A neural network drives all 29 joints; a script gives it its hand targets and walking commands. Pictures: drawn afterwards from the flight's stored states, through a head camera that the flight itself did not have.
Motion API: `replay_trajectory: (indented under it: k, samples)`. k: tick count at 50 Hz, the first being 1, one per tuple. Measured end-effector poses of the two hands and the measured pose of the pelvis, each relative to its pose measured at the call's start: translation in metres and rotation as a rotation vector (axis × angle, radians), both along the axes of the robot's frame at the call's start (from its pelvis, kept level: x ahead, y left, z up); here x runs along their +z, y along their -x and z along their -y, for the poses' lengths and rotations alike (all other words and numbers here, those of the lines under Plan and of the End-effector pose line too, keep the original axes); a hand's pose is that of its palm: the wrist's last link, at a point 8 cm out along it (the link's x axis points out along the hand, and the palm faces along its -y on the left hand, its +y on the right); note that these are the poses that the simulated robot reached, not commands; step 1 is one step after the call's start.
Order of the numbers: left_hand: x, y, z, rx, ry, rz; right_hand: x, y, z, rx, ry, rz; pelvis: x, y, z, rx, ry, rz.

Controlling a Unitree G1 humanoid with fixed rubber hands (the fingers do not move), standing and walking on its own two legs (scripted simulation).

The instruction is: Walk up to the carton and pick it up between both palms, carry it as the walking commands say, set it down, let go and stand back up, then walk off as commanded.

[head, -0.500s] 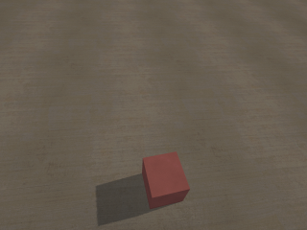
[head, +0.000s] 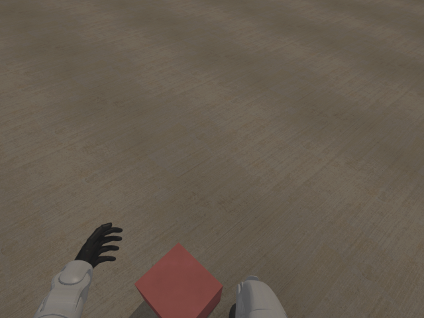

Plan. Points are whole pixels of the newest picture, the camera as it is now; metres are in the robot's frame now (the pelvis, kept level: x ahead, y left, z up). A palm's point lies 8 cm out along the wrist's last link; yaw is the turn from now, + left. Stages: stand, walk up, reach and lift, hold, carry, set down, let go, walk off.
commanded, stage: walk off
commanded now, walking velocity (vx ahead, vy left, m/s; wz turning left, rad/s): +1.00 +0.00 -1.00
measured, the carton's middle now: (180, 293) +0.34 +0.07 -0.64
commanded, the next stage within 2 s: stand in 1.00 s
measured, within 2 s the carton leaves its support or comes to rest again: rests again in 0.80 s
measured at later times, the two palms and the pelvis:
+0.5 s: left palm (103, 231) +0.35 +0.22 -0.10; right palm (308, 132) +0.58 -0.34 -0.02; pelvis +0.37 -0.06 +0.01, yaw -26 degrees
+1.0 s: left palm (267, 84) +0.99 -0.34 -0.12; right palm (351, 207) +0.42 -0.47 -0.19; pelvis +0.66 -0.33 -0.06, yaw -54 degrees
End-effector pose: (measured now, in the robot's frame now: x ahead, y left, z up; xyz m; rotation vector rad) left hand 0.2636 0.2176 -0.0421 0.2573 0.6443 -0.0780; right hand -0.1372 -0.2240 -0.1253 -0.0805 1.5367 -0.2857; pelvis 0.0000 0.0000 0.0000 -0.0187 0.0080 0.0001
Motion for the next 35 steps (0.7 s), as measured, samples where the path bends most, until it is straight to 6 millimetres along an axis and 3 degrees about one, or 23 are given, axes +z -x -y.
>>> replay_trajectory:
  k: [4,6,7,9,12,15,18,21,25,27,29,32,35]
  samples:
    - [-0.035,-0.089,0.052,-0.093,0.027,0.007,-0.010,-0.018,-0.009,-0.081,-0.033,-0.150,-0.026,-0.065,0.018,-0.059,0.019,-0.021]
    - [-0.063,-0.113,0.070,-0.092,0.036,-0.013,-0.019,-0.044,0.000,-0.123,-0.033,-0.196,-0.040,-0.101,0.031,-0.125,0.023,-0.009]
    - [-0.080,-0.116,0.074,-0.095,0.025,-0.056,-0.023,-0.067,0.008,-0.136,-0.024,-0.177,-0.043,-0.115,0.037,-0.155,0.024,0.005]
    - [-0.111,-0.104,0.072,-0.104,-0.032,-0.204,-0.027,-0.135,0.031,-0.155,0.014,-0.037,-0.041,-0.139,0.048,-0.178,0.017,0.041]
    - [-0.127,-0.062,0.052,-0.023,-0.084,-0.465,-0.009,-0.269,0.072,-0.065,0.081,0.232,-0.022,-0.175,0.059,-0.202,0.023,0.059]
    - [-0.115,-0.022,0.032,0.046,-0.132,-0.648,0.029,-0.408,0.107,0.076,0.159,0.479,-0.005,-0.215,0.063,-0.279,0.014,0.057]
    - [-0.091,-0.004,0.015,0.103,-0.176,-0.777,0.066,-0.527,0.126,0.154,0.215,0.684,0.006,-0.258,0.062,-0.318,0.021,0.049]
    - [-0.066,-0.020,0.005,0.142,-0.213,-0.831,0.094,-0.623,0.125,0.169,0.202,0.836,0.014,-0.305,0.062,-0.366,-0.003,0.006]
    - [-0.054,-0.088,0.001,0.133,-0.241,-0.833,0.101,-0.716,0.117,0.168,0.150,0.963,0.012,-0.370,0.061,-0.450,-0.031,-0.046]
    - [-0.061,-0.142,-0.001,0.103,-0.265,-0.801,0.088,-0.737,0.118,0.130,0.154,0.976,0.003,-0.405,0.062,-0.494,-0.030,-0.059]
    - [-0.065,-0.212,0.004,0.048,-0.296,-0.724,0.067,-0.727,0.122,0.074,0.161,0.895,0.000,-0.432,0.069,-0.546,-0.060,-0.044]
    - [-0.064,-0.339,0.041,-0.104,-0.323,-0.561,0.034,-0.665,0.133,-0.112,0.174,0.702,0.002,-0.473,0.087,-0.631,-0.075,-0.025]
    - [-0.047,-0.475,0.115,-0.292,-0.326,-0.363,0.011,-0.577,0.140,-0.339,0.196,0.480,0.004,-0.511,0.112,-0.679,-0.070,-0.002]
